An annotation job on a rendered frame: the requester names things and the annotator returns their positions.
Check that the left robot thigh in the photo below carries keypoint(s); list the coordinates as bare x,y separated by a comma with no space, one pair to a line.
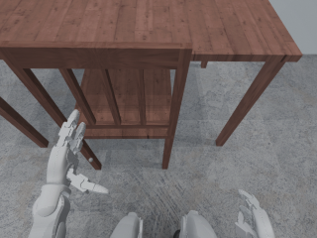
130,226

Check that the left robot hand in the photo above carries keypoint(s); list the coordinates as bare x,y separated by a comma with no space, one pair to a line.
64,155

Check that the left robot forearm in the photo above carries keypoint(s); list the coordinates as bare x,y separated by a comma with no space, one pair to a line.
50,211

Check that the chair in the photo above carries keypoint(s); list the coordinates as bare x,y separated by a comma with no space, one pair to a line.
125,91

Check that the right robot thigh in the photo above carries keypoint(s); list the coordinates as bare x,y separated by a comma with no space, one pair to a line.
195,226

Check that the table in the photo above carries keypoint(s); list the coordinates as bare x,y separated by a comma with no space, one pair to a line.
219,30

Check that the right robot hand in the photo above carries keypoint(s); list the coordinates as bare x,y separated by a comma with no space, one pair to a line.
259,224

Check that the robot thigh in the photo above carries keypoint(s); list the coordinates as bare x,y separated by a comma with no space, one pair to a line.
195,226
130,226

